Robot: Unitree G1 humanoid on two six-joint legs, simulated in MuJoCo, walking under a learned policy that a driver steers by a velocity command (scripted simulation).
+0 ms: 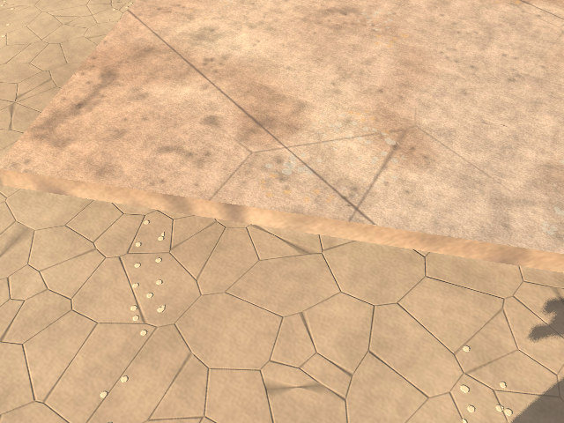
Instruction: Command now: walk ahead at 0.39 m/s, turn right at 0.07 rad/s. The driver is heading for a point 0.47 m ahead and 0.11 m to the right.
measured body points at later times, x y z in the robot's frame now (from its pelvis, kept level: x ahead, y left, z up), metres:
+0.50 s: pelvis +0.24 +0.02 +0.00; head +0.26 +0.03 +0.45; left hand +0.38 +0.29 -0.11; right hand +0.32 -0.27 -0.08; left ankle +0.28 +0.13 -0.74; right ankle +0.12 -0.09 -0.65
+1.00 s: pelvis +0.42 -0.07 +0.00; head +0.46 -0.10 +0.44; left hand +0.68 +0.09 -0.10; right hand +0.40 -0.37 -0.13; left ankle +0.46 +0.09 -0.69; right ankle +0.47 -0.18 -0.74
